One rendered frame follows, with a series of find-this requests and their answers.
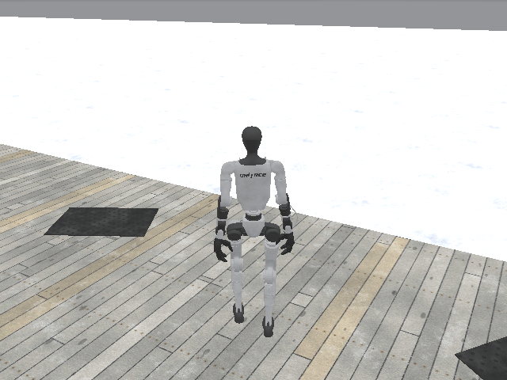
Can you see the robot left upper arm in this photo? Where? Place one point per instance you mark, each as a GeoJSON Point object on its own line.
{"type": "Point", "coordinates": [225, 183]}

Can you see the robot right hand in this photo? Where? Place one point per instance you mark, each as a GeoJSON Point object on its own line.
{"type": "Point", "coordinates": [289, 243]}

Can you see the left robot forearm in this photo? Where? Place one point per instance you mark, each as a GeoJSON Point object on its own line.
{"type": "Point", "coordinates": [221, 220]}

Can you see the robot left hand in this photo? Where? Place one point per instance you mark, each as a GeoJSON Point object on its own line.
{"type": "Point", "coordinates": [217, 248]}

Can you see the left robot foot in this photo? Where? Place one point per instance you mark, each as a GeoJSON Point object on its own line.
{"type": "Point", "coordinates": [238, 317]}

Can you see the right robot forearm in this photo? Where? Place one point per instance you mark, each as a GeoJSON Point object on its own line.
{"type": "Point", "coordinates": [286, 217]}

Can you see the robot right upper arm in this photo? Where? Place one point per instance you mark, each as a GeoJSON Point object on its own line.
{"type": "Point", "coordinates": [280, 181]}

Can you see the robot right thigh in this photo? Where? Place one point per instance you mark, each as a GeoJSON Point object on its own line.
{"type": "Point", "coordinates": [272, 233]}

